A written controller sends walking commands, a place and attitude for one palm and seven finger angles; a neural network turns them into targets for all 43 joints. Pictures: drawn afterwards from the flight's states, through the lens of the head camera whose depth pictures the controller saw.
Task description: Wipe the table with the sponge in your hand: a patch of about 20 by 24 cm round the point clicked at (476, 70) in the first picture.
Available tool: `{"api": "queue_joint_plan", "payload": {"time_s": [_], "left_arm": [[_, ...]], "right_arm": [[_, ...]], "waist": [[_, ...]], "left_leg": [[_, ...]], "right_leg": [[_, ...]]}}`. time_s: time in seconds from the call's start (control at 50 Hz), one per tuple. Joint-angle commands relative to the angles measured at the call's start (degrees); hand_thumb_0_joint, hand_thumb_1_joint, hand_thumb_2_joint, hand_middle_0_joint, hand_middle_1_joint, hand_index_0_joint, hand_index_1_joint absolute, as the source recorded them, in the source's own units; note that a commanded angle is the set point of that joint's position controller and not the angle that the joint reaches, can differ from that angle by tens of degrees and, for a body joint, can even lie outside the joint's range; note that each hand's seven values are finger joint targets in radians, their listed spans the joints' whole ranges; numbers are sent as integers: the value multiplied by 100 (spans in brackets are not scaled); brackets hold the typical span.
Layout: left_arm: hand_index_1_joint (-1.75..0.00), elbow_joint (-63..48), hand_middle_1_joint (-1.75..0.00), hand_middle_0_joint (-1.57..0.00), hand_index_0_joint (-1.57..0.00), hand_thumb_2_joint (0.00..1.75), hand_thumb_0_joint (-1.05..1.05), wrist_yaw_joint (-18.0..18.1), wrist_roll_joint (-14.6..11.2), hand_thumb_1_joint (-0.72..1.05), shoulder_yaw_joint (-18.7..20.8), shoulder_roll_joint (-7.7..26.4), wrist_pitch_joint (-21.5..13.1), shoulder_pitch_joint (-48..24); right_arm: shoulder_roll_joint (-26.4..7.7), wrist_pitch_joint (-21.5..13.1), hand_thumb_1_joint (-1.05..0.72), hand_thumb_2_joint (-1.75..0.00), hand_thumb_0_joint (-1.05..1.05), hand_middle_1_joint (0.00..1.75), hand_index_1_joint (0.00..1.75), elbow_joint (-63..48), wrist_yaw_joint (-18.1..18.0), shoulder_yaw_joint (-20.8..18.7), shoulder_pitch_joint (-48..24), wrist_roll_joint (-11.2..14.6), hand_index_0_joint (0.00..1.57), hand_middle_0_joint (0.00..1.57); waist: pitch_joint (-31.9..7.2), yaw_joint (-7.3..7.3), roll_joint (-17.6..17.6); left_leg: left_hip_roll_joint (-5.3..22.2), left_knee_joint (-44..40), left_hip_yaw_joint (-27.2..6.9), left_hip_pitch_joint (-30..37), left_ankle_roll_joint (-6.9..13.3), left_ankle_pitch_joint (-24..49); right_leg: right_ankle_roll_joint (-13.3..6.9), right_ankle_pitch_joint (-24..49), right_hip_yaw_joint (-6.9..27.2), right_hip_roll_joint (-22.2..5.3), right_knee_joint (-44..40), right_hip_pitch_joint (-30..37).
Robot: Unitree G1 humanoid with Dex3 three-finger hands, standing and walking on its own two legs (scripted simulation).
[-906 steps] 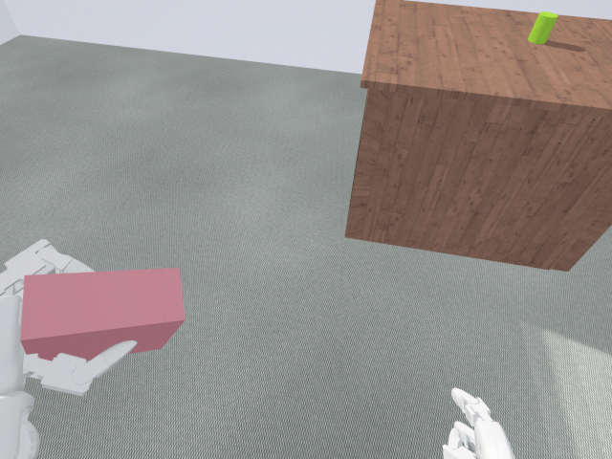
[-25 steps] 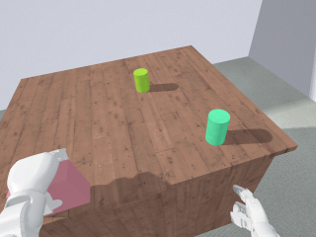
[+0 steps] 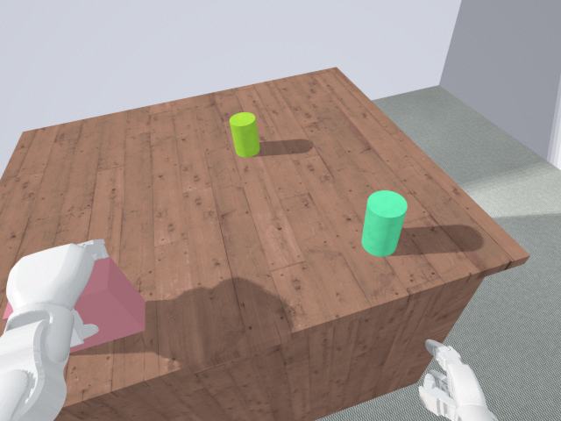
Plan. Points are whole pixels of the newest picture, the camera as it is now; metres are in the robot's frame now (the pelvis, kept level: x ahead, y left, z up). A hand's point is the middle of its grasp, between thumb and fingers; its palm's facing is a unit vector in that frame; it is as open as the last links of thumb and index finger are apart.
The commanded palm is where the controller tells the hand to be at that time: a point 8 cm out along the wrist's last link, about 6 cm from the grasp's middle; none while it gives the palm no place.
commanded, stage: wipe forward along the first lane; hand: left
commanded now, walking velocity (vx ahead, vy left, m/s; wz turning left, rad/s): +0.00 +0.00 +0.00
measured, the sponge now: (91, 315) +0.22 +0.32 +0.05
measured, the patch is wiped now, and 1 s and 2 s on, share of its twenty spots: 0.15 0.55 0.65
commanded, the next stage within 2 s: slide across to the middle lane in 1.00 s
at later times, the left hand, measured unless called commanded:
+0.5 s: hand (78, 264) +0.27 +0.35 +0.09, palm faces -0.03 -0.02 -1.00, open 9.3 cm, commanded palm +0.25 +0.34 +0.13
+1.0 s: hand (83, 238) +0.31 +0.37 +0.09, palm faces -0.06 -0.01 -1.00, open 9.3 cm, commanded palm +0.30 +0.36 +0.13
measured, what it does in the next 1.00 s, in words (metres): stands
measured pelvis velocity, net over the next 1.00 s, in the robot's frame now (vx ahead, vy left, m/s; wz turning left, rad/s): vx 0.00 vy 0.01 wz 0.01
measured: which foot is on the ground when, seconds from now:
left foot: down 0.00-1.00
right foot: down 0.00-1.00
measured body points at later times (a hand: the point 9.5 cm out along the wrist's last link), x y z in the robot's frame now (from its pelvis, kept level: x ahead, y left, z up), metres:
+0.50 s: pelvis +0.00 +0.01 +0.00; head +0.01 -0.03 +0.45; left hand +0.27 +0.35 +0.15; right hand +0.20 -0.22 -0.11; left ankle -0.02 +0.12 -0.74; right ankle +0.00 -0.09 -0.74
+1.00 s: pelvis +0.00 +0.01 +0.00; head +0.02 -0.01 +0.45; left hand +0.31 +0.37 +0.15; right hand +0.17 -0.23 -0.12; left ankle -0.02 +0.12 -0.74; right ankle +0.00 -0.09 -0.74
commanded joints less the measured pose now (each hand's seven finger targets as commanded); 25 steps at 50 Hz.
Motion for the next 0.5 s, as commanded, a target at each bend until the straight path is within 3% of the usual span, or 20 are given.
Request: {"api": "queue_joint_plan", "payload": {"time_s": [0.0,0.04,0.06,0.08,0.12,0.16,0.18,0.24,0.26,0.28,0.32,0.34,0.36,0.4,0.44,0.46,0.48], "left_arm": [[-160,-245,-160,-120,-120,130,0,132,107,10,640,1208,-81,-1189],[-160,-75,-160,-120,-120,130,0,120,90,10,655,1244,-148,-1272],[-160,-158,-160,-120,-120,130,0,121,96,10,784,1449,-180,-1473],[-160,16,-160,-120,-120,130,0,119,116,10,601,1202,-168,-1484],[-160,271,-160,-120,-120,130,0,85,89,10,530,1119,-191,-1422],[-160,315,-160,-120,-120,130,0,73,72,10,656,1331,-220,-1639],[-160,526,-160,-120,-120,130,0,71,124,10,559,1236,-210,-1802],[-160,783,-160,-120,-120,130,0,10,154,10,500,1195,-246,-1731],[-160,678,-160,-120,-120,130,0,6,162,10,654,1387,-274,-1790],[-160,844,-160,-120,-120,130,0,0,193,10,544,1261,-248,-1806],[-160,1025,-160,-120,-120,130,0,-38,160,10,436,1140,-279,-1803],[-160,1188,-160,-120,-120,130,0,-43,171,10,530,1278,-280,-1866],[-160,1186,-160,-120,-120,130,0,-52,188,10,611,1432,-309,-2134],[-160,1373,-160,-120,-120,130,0,-50,237,10,398,1217,-326,-2239],[-160,1538,-160,-120,-120,130,0,-57,245,10,374,1244,-371,-2467],[-160,1500,-160,-120,-120,130,0,-57,267,10,479,1454,-403,-2717],[-160,1600,-160,-120,-120,130,0,-53,302,10,357,1331,-403,-2831]], "right_arm": [[-598,-297,-90,-90,0,30,30,-881,-68,-208,-909,20,20,20],[-636,-270,-90,-90,0,30,30,-858,-91,-246,-865,21,20,20],[-623,-299,-90,-90,0,30,30,-892,-95,-196,-1054,65,20,20],[-618,-293,-90,-90,0,30,30,-896,-108,-225,-889,36,20,20],[-656,-242,-90,-90,0,30,30,-814,-96,-253,-814,49,20,20],[-656,-265,-90,-90,0,30,30,-865,-101,-221,-954,89,20,20],[-677,-247,-90,-90,0,30,30,-837,-113,-243,-775,67,20,20],[-711,-181,-90,-90,0,30,30,-799,-92,-286,-682,67,20,20],[-698,-210,-90,-90,0,30,30,-851,-77,-251,-850,98,20,20],[-709,-186,-90,-90,0,30,30,-853,-79,-262,-685,74,20,20],[-729,-139,-90,-90,0,30,30,-814,-69,-284,-607,83,20,20],[-747,-100,-90,-90,0,30,30,-770,-76,-294,-570,88,20,20],[-748,-121,-90,-90,0,30,30,-803,-81,-253,-728,121,20,20],[-732,-105,-90,-90,0,30,30,-796,-96,-281,-545,116,20,20],[-766,-77,-90,-90,0,30,30,-754,-103,-301,-493,118,20,20],[-763,-102,-90,-90,0,30,30,-779,-98,-255,-625,152,20,20],[-761,-100,-90,-90,0,30,30,-790,-118,-273,-475,126,20,20]], "waist": [[-738,-87,-677],[-754,-79,-714],[-720,-78,-577],[-889,-82,-576],[-867,-113,-681],[-869,-120,-659],[-957,-152,-768],[-903,-150,-771],[-982,-124,-648],[-1022,-132,-714],[-918,-187,-754],[-838,-189,-819],[-768,-208,-820],[-839,-234,-764],[-806,-267,-831],[-782,-288,-677],[-936,-278,-728]], "left_leg": [[-191,-164,-36,-62,216,1346],[-185,-169,-24,-79,218,1271],[-196,-191,-56,-34,218,1213],[-215,-136,21,-71,233,1305],[-202,-137,-3,-126,209,1343],[-202,-133,-23,-117,218,1227],[-210,-99,27,-202,227,1259],[-216,-77,18,-268,224,1325],[-211,-87,-16,-206,230,1324],[-222,-61,16,-290,234,1371],[-216,-47,21,-334,232,1327],[-213,-53,8,-389,230,1208],[-202,-77,-18,-382,236,1096],[-223,-63,21,-421,243,1083],[-216,-60,8,-437,245,1026],[-203,-101,-21,-415,243,926],[-233,-77,-2,-442,260,954]], "right_leg": [[-67,1067,329,-64,-375,261],[-46,1034,296,-78,-390,251],[-109,932,459,-35,-412,198],[-74,1079,280,-75,-343,278],[-53,1190,246,-73,-347,264],[-84,1077,395,-45,-349,203],[-52,1139,235,-74,-299,236],[-37,1294,213,-83,-275,226],[-94,1263,330,-52,-270,232],[-69,1301,190,-73,-220,270],[-45,1330,177,-78,-249,190],[-37,1182,188,-70,-271,122],[-79,1029,294,-38,-300,27],[-47,952,156,-61,-275,7],[-42,916,145,-54,-298,-67],[-89,750,240,-34,-324,-126],[-68,758,132,-55,-283,-48]]}}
